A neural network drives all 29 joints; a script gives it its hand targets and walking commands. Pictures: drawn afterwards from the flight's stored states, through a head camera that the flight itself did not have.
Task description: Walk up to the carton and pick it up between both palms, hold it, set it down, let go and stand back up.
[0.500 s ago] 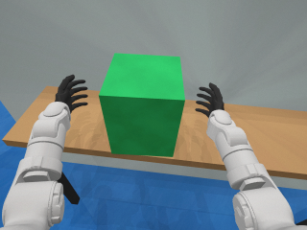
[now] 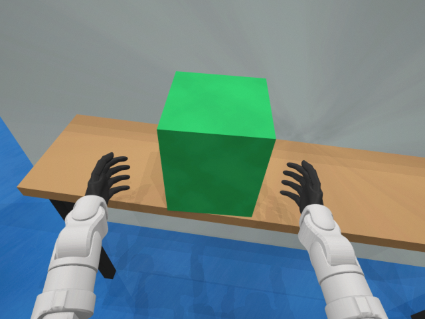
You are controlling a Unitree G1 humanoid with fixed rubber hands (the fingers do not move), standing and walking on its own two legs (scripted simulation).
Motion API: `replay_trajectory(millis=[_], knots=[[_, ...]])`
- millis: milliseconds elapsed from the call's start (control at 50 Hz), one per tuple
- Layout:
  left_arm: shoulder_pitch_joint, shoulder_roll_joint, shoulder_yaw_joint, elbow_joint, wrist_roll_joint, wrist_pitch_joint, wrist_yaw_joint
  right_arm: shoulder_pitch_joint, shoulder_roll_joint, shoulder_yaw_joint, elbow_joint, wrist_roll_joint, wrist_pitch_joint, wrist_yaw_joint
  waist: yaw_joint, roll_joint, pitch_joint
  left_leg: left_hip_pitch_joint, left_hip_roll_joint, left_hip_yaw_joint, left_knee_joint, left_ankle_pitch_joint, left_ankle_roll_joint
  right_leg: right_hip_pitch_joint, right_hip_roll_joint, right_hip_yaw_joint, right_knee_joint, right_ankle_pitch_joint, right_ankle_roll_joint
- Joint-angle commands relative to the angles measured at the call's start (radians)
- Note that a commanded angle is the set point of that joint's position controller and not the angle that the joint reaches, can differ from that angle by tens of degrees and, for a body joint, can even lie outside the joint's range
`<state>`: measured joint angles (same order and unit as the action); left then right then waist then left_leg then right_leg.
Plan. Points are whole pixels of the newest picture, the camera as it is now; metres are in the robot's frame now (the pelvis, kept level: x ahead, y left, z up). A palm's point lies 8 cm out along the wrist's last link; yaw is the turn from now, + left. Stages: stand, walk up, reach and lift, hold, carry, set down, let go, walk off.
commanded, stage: set down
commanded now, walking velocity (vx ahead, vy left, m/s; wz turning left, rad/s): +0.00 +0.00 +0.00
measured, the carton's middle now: (215, 146) +0.48 +0.01 +0.06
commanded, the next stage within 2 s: let go in 1.66 s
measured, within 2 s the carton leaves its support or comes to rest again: neither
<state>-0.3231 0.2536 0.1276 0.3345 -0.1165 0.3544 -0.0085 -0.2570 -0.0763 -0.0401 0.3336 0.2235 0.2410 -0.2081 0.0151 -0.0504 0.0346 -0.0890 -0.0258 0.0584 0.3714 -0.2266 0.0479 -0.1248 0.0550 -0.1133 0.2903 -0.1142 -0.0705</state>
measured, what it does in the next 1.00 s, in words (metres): stands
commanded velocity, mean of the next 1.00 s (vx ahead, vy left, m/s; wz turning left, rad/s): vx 0.00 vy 0.00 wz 0.00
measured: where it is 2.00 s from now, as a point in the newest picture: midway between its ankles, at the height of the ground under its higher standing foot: outside the picture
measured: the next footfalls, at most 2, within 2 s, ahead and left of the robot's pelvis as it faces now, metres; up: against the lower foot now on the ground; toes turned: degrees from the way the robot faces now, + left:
none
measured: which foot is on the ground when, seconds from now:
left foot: down 0.00-1.00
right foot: down 0.00-1.00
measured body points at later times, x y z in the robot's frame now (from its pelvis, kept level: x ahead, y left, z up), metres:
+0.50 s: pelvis +0.01 +0.01 +0.00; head +0.02 +0.04 +0.45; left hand +0.27 +0.24 +0.01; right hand +0.26 -0.17 +0.02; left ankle -0.01 +0.08 -0.75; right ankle +0.04 -0.07 -0.75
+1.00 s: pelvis +0.01 +0.01 +0.00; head +0.02 +0.03 +0.45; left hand +0.23 +0.24 -0.04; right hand +0.22 -0.18 -0.03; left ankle -0.01 +0.08 -0.75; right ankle +0.04 -0.07 -0.75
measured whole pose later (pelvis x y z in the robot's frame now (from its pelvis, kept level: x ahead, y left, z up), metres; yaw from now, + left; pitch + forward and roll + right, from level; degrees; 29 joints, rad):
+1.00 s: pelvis +0.01 +0.01 +0.00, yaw -1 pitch -2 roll -1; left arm 0.17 0.25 -0.01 0.32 -0.10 0.08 0.01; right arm 0.22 -0.10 0.03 0.32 0.11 0.01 -0.06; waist 0.04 -0.04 0.05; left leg -0.07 -0.03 0.08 0.33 -0.23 0.06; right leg -0.13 0.05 -0.09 0.29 -0.13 -0.07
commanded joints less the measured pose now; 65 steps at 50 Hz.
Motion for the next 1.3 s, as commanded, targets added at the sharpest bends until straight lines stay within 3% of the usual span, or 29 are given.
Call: replay_trajectory(millis=[0, 120, 280, 520, 680, 1020, 1280], knots=[[-0.195, 0.095, 0.004, -0.263, -0.023, -0.078, 0.009, -0.142, -0.070, -0.005, -0.293, -0.010, -0.068, 0.024, 0.003, 0.103, -0.276, -0.052, 0.066, -0.100, -0.060, 0.264, -0.063, 0.194, -0.076, 0.150, 0.002, 0.091, 0.048], [-0.038, 0.090, -0.027, -0.291, -0.051, -0.137, 0.013, 0.017, -0.079, -0.004, -0.362, -0.034, -0.102, 0.049, 0.008, 0.088, -0.247, -0.036, 0.072, -0.109, -0.062, 0.290, -0.071, 0.157, -0.079, 0.155, -0.007, 0.095, 0.038], [0.135, 0.079, -0.062, -0.305, -0.057, -0.216, 0.011, 0.192, -0.072, 0.009, -0.368, -0.046, -0.145, 0.074, 0.014, 0.090, -0.188, -0.004, 0.079, -0.118, -0.069, 0.338, -0.076, 0.118, -0.080, 0.162, -0.022, 0.099, 0.024], [0.276, 0.091, -0.097, -0.286, -0.056, -0.310, 0.019, 0.318, -0.069, 0.029, -0.352, -0.061, -0.210, 0.103, 0.014, 0.092, -0.176, -0.014, 0.082, -0.112, -0.078, 0.326, -0.066, 0.121, -0.087, 0.167, -0.027, 0.094, 0.012], [0.315, 0.089, -0.098, -0.213, -0.027, -0.326, 0.020, 0.345, -0.071, 0.034, -0.266, -0.084, -0.230, 0.121, 0.017, 0.091, -0.126, -0.063, 0.091, -0.111, -0.100, 0.240, -0.053, 0.130, -0.094, 0.169, -0.023, 0.042, 0.008], [0.435, 0.087, -0.096, -0.128, 0.040, -0.316, 0.021, 0.442, -0.104, 0.038, -0.113, -0.118, -0.298, 0.165, 0.017, 0.080, -0.096, -0.091, 0.093, -0.080, -0.093, 0.227, -0.041, 0.145, -0.092, 0.165, -0.016, 0.038, 0.003], [0.487, 0.105, -0.080, -0.009, 0.081, -0.304, 0.010, 0.483, -0.141, 0.035, 0.078, -0.146, -0.371, 0.202, 0.014, 0.068, -0.065, -0.113, 0.086, -0.053, -0.079, 0.194, -0.027, 0.155, -0.108, 0.165, -0.012, 0.053, 0.005]])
